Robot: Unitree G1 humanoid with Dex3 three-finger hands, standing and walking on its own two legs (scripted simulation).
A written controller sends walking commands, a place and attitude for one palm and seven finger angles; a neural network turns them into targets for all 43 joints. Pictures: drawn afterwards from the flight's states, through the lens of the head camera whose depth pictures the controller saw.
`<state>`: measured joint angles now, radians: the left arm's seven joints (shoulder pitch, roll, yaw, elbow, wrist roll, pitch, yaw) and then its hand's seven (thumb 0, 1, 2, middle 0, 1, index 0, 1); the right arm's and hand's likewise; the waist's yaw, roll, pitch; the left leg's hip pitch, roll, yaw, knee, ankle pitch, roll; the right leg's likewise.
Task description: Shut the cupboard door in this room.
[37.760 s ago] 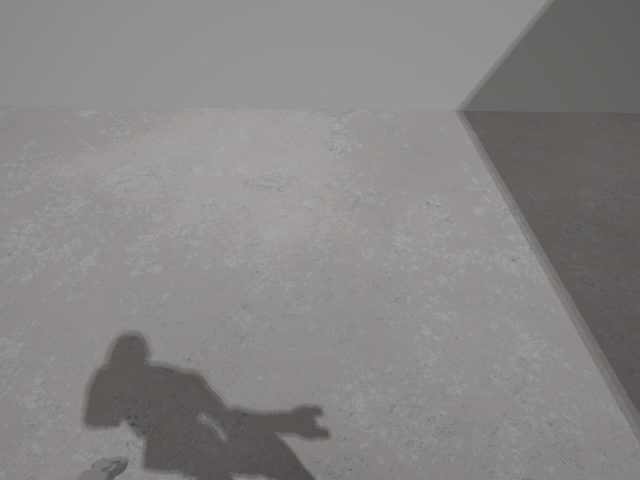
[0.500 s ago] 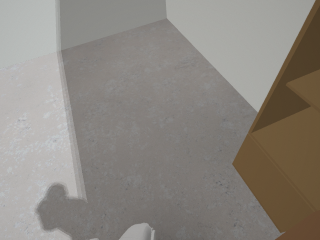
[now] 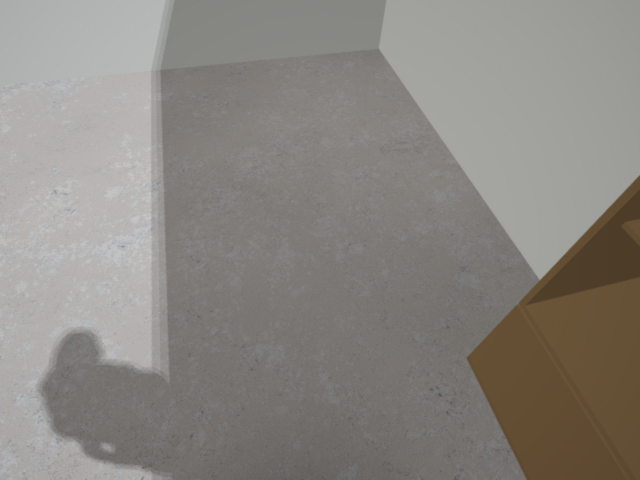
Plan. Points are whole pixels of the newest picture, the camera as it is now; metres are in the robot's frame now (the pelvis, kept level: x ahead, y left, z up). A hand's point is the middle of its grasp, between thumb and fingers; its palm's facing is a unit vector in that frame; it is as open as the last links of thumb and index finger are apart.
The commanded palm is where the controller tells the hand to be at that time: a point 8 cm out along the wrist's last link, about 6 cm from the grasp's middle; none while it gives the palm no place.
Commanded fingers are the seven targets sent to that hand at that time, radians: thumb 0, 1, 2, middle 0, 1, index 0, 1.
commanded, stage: turn or walk to find it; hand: left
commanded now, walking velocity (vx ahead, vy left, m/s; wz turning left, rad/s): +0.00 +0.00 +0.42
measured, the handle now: out of the picture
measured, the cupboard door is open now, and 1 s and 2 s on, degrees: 90 81 73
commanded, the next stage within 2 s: none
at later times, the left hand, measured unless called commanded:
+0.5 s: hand out of the picture -0.03 +0.19 -0.18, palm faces +0.25 -0.94 -0.25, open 7.4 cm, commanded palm none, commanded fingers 0.00 0.90 0.90 -0.20 -0.30 -0.20 -0.30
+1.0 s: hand out of the picture +0.03 +0.20 -0.16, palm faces +0.37 -0.89 -0.25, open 7.4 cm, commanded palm none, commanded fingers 0.00 0.90 0.90 -0.20 -0.30 -0.20 -0.30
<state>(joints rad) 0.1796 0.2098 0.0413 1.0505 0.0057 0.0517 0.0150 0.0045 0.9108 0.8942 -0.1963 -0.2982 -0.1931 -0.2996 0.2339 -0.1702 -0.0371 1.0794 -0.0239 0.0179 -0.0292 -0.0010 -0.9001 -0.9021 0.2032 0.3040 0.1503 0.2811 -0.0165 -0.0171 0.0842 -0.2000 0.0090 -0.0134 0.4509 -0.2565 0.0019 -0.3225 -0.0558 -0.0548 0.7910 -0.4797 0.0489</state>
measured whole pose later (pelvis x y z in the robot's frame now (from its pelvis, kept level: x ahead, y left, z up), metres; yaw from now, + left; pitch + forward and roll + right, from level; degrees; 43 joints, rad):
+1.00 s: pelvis -0.02 -0.02 -0.01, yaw +24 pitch +1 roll +0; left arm 0.08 0.18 0.04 0.93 0.01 0.01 0.02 0.00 0.91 0.89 -0.20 -0.30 -0.19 -0.30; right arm 0.28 -0.20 -0.06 1.03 -0.02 0.05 0.00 0.00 -0.90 -0.90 0.20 0.30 0.21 0.31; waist -0.05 0.04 0.08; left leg -0.34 -0.01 -0.07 0.63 -0.35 -0.03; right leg -0.26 -0.03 -0.09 0.55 -0.32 0.01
